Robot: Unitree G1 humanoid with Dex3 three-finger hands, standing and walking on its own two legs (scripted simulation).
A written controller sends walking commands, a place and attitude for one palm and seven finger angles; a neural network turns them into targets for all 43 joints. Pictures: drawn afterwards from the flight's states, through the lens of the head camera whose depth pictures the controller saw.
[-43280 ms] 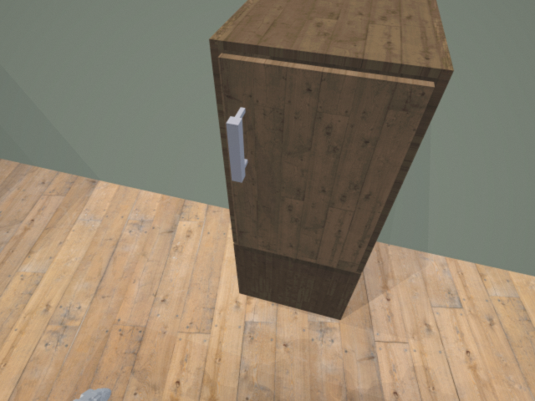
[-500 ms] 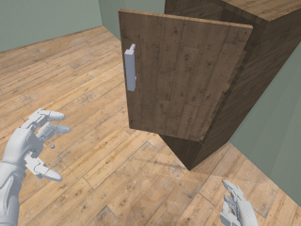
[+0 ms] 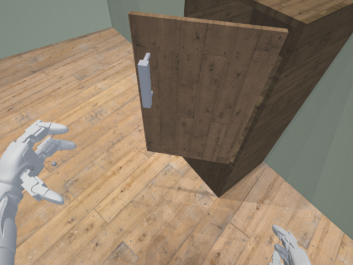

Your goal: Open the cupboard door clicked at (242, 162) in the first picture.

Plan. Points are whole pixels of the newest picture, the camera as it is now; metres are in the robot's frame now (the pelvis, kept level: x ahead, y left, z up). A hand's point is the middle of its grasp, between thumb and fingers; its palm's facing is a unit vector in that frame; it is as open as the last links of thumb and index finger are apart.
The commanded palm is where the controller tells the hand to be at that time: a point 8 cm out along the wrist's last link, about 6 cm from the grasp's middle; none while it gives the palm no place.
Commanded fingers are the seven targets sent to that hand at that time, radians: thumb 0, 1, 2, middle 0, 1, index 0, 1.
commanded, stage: raise the hand with hooked fingers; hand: left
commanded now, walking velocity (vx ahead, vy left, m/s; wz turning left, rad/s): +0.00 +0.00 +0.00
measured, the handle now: (147, 81) +0.58 +0.13 +0.07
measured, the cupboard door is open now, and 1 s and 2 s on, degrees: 43 43 43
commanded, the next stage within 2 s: move the hooked fingers beside the handle in 0.16 s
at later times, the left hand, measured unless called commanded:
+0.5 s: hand (68, 154) +0.31 +0.25 +0.09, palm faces -0.06 -1.00 -0.03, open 14.0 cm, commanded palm +0.30 +0.30 +0.09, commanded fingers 0.00 -0.50 0.30 -0.30 -1.20 -0.30 -1.20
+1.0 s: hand (91, 123) +0.40 +0.23 +0.09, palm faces -0.11 -0.99 +0.00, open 14.0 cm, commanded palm +0.38 +0.28 +0.09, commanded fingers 0.00 -0.50 0.30 -0.30 -1.20 -0.30 -1.20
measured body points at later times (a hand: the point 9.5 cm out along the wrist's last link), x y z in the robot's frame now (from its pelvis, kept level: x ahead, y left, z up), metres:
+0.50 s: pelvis -0.01 -0.03 +0.00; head +0.04 -0.02 +0.44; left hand +0.31 +0.31 +0.09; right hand +0.15 -0.27 -0.08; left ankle -0.02 +0.05 -0.71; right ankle +0.01 -0.11 -0.71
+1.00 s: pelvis +0.00 -0.02 -0.01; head +0.07 -0.01 +0.44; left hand +0.40 +0.28 +0.09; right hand +0.08 -0.29 -0.10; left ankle -0.02 +0.05 -0.71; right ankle +0.01 -0.11 -0.71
